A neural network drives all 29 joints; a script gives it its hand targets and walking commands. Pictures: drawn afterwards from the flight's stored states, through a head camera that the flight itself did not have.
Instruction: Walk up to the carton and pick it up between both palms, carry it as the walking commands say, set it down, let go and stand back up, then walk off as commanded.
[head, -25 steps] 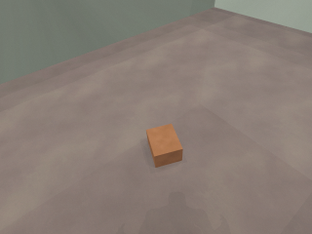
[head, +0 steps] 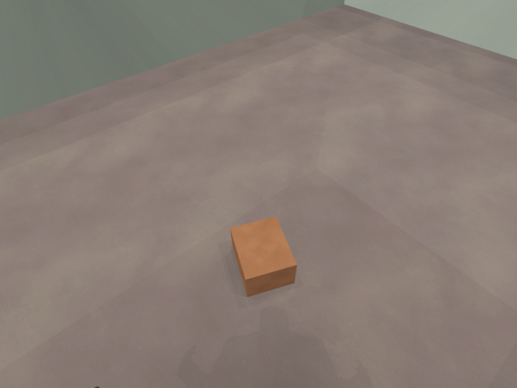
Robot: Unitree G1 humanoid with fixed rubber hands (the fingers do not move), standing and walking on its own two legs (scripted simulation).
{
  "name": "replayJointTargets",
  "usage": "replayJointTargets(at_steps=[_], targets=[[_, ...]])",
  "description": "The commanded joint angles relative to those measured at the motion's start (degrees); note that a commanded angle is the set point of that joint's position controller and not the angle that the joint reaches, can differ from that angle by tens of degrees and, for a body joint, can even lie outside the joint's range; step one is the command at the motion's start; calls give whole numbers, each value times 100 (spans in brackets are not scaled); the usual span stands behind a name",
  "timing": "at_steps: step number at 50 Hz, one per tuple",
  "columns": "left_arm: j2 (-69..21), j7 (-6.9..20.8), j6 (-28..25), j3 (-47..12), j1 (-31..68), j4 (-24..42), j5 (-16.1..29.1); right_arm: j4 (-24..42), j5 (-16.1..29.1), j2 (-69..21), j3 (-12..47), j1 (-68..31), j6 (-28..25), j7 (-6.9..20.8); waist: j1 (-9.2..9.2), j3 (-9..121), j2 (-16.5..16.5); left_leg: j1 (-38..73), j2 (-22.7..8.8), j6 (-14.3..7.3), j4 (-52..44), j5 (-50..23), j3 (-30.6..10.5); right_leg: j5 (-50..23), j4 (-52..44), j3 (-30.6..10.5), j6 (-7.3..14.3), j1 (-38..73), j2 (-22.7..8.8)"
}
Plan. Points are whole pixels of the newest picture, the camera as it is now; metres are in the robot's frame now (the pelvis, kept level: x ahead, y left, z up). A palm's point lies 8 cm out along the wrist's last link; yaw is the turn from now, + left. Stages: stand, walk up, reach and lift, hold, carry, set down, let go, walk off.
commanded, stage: walk up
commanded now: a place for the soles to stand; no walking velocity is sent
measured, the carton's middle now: (262, 255) +0.75 +0.04 -0.67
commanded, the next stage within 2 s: none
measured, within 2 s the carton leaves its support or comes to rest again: neither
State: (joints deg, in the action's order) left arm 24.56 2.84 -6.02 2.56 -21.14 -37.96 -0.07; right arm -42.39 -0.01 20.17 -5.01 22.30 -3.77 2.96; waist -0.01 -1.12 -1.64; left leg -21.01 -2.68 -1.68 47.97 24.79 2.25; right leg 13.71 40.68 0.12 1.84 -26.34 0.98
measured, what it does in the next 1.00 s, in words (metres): walks ahead: left foot, then right foot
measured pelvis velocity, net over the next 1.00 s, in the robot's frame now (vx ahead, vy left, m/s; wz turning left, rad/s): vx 0.23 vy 0.02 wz -0.05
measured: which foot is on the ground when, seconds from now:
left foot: up 0.00-0.20, down 0.22-0.56, up 0.58-0.76, down 0.78-1.00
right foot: down 0.00-0.24, up 0.26-0.52, down 0.54-0.78, up 0.80-1.00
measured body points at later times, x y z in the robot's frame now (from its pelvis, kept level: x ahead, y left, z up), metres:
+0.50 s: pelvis +0.13 +0.02 +0.01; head +0.16 +0.04 +0.46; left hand +0.26 +0.33 -0.09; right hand +0.16 -0.29 -0.09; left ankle +0.11 +0.14 -0.71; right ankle +0.23 -0.10 -0.69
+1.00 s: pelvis +0.23 +0.02 +0.00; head +0.26 +0.03 +0.45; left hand +0.36 +0.33 -0.09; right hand +0.24 -0.30 -0.09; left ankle +0.22 +0.15 -0.71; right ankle +0.32 -0.11 -0.69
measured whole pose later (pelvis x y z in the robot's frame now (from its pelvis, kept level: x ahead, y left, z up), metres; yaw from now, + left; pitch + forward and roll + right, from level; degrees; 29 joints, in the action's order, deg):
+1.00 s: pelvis +0.23 +0.02 +0.00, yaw -3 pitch +1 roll +0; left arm 24.8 2.7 -2.9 2.5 -17.8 -38.3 -0.1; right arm -42.5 0.0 20.4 -5.0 26.6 -5.3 1.1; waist 0.1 -1.4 -1.7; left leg -19.8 -3.7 -0.2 42.7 23.9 3.1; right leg 21.0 48.7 -0.9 2.8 -33.4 0.6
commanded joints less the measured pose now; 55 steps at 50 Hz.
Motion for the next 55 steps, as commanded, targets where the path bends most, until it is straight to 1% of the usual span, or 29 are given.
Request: replayJointTargets(at_steps=[1, 5, 7, 10, 11, 12, 13, 15, 19, 22, 24, 26, 27, 28, 29, 32, 35, 37, 38, 39, 40, 41, 43, 46, 49, 51, 52, 53, 55], targets=[[1731, -181, -96, 598, -495, 151, -123, 626, -74, 1629, -321, -639, -120, -114, -277, -702, -100, -2543, -184, -190, 1455, 264, -599, 3659, -2863, -3766, 1301, 1219, -1936], [1524, -114, -43, 550, -459, 218, -128, 427, -111, 1467, -371, -294, -165, -6, -189, -658, -723, -1384, -110, -70, 312, 238, -168, 1981, -2492, -2439, 1265, 768, -1358], [1519, -90, -29, 536, -520, 246, -119, 421, -119, 1415, -367, -429, -216, -2, -195, -477, -706, -887, -33, -81, -303, 248, -39, 1135, -2249, -2222, 1293, 825, -1383], [1165, -58, 78, 395, -235, 441, -54, 75, -123, 1317, -431, 404, -338, -120, 320, 290, -219, 1362, 271, -177, -2228, -925, 180, -162, -570, -1219, 851, 313, -836], [708, -76, 71, 261, -261, 572, -11, -49, -234, 1700, -552, 889, -374, -214, 558, 824, 960, 2548, -634, -435, -2709, -253, -1439, -153, 1161, -710, 417, -596, -318], [480, -99, 41, 224, -286, 597, -75, 79, -240, 2356, -699, 972, -414, -254, 573, 519, 1835, 2986, -2038, -877, -3144, 250, -3510, 1488, 2139, -367, 11, -2114, 379], [1186, -171, 82, 339, -41, 483, -174, 183, -53, 2307, -673, 685, -417, -231, 568, 343, 807, 2689, -2318, -1391, -2980, 45, -3706, 1672, 2423, -767, -27, -2280, 12], [1124, -141, 28, 342, 74, 429, -110, 198, -23, 1944, -505, 446, -399, -245, 414, -3, 448, 2393, -1881, -1360, -2481, -1377, -2542, 1149, 2122, -665, 1, -2326, -322], [826, -51, 17, 282, 99, 350, -144, 305, -99, 1859, -481, 516, -323, -233, 450, 354, 1196, 2098, -1522, -1398, -2105, -3431, -1296, 1029, 1231, 85, -94, -1616, -378], [808, -9, 5, 281, 257, 318, -122, 530, -93, 1916, -491, 270, -307, -225, 373, 343, 1409, 1447, -1493, -1324, -2011, -3254, -1017, 524, 413, 351, 0, -850, -296], [842, -6, -30, 352, -124, 86, -163, 666, -89, 1849, -444, -52, -264, -210, 39, 398, 1266, 553, -1295, -1061, -1648, -2442, -613, -102, -466, 488, 100, 437, -127], [1212, -109, -83, 577, -920, -248, -240, 675, -122, 1331, -265, 185, -262, -214, -381, 958, 54, -384, -817, -717, 21, -2231, -180, 380, -778, 55, 233, 2348, 79], [1680, -166, -92, 706, -1220, -239, -261, 861, -63, 999, -154, 109, -285, -206, -585, 1047, -1266, -1487, -110, -293, 1527, -1261, 156, 1371, -1513, -2305, 759, 2838, -1219], [1920, -207, -98, 697, -1001, -52, -152, 864, -48, 1208, -154, -10, -254, -202, -534, 629, -1242, -2466, 300, -137, 1983, 599, -32, 2116, -2417, -4458, 1510, 2739, -2256], [1819, -188, -54, 627, -540, -25, -34, 653, -94, 1699, -299, -261, -140, -251, -398, 21, -183, -2176, -96, -211, 2120, 752, -568, 3492, -2660, -4194, 1560, 1631, -2184], [1566, -142, 82, 533, 250, 167, -105, 328, -47, 1526, -343, 152, -93, -140, -7, -907, -733, -1204, -156, -166, 1031, 500, -254, 3319, -2679, -2696, 1168, -150, -1458], [1547, -77, 140, 532, 114, 269, -161, 155, -87, 1501, -408, 317, -134, -63, -15, -582, -1007, -299, 33, -79, 44, 696, 93, 2740, -2536, -2264, 1261, -308, -1279], [1469, -31, 213, 488, 412, 402, -146, -56, -85, 1413, -439, 807, -215, -104, 346, -100, -692, 1046, 192, -155, -1508, -124, 377, 2367, -1755, -1623, 1072, -431, -973], [1130, -24, 273, 413, 306, 436, -170, -219, -151, 1475, -525, 1251, -281, -187, 568, 222, -34, 1844, 340, -188, -2143, -184, 190, 2314, -515, -1197, 850, -718, -610], [608, -35, 277, 320, 182, 561, -146, -236, -295, 1919, -646, 1639, -356, -293, 717, 465, 1305, 2652, -916, -486, -2814, 1262, -1994, 2017, 1349, -731, 375, -1793, -7], [643, -102, 268, 277, 401, 598, -191, 30, -263, 2372, -710, 1053, -381, -355, 554, -114, 1380, 2198, -2222, -919, -3536, 2238, -3819, 1669, 2145, -436, 8, -2736, 205], [1169, -145, 245, 372, 743, 555, -252, 145, -116, 2419, -680, 643, -387, -382, 531, -510, 578, 1778, -2460, -1296, -3456, 1702, -3896, 1334, 2226, -963, -28, -2757, -199], [1159, -108, 146, 386, 491, 396, -191, 164, -97, 2056, -541, 426, -409, -381, 306, -350, 425, 2027, -1895, -1273, -2539, -985, -2509, 903, 1814, -664, -37, -2456, -455], [836, -65, 116, 298, 329, 308, -182, 262, -126, 1930, -498, 560, -347, -343, 339, 376, 1226, 1829, -1485, -1216, -1846, -3800, -1165, 937, 1097, 152, -18, -1333, -388], [729, -131, 81, 285, 4, 105, -144, 543, -84, 1799, -414, 24, -204, -349, 9, 399, 1332, 749, -1149, -961, -1125, -3756, -448, -62, -208, 541, 102, 194, -57], [1059, -246, 56, 448, -625, -188, -242, 565, -73, 1282, -240, 246, -159, -389, -233, 917, 477, 85, -795, -588, 211, -3270, -18, -385, -756, -6, 288, 1709, 6], [1495, -303, 39, 564, -693, -147, -276, 687, -29, 1017, -136, 382, -176, -398, -276, 944, -745, -964, -300, -256, 1239, -2093, 148, -849, -1079, -1940, 727, 2162, -1071], [1758, -331, 58, 585, -422, 0, -158, 698, 20, 1084, -103, 312, -103, -414, -271, 643, -1152, -1487, 225, -117, 1716, 756, 58, -660, -1742, -3667, 1571, 1828, -2075], [1608, -322, 178, 493, 102, 22, -123, 448, -4, 1454, -240, 93, 30, -446, -139, -228, -489, -1072, -28, -195, 1638, 1394, -324, 1465, -2109, -3226, 1579, 295, -1810]])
